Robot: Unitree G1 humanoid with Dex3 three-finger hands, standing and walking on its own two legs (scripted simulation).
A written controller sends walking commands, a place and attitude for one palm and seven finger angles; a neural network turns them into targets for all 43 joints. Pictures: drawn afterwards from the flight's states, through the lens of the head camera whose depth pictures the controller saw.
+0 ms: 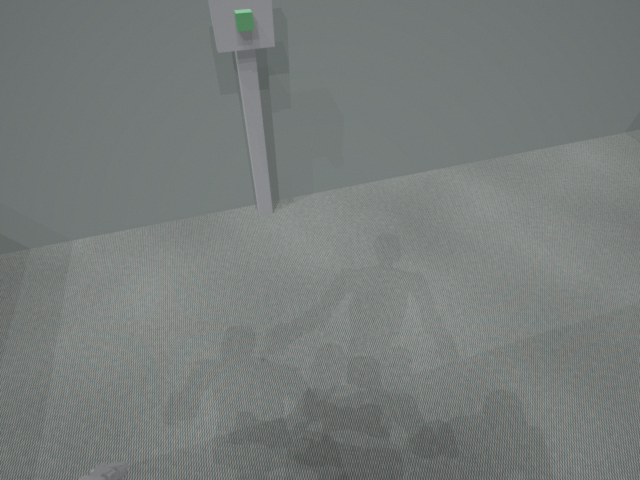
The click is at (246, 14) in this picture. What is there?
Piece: button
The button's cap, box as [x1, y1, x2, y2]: [234, 9, 253, 30]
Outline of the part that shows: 234,10 237,30 253,29 251,11 249,9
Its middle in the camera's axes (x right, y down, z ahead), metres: -0.23 -0.65 +1.14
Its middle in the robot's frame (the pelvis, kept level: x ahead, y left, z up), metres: +1.29 +0.30 +0.07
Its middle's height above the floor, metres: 0.84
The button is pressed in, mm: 0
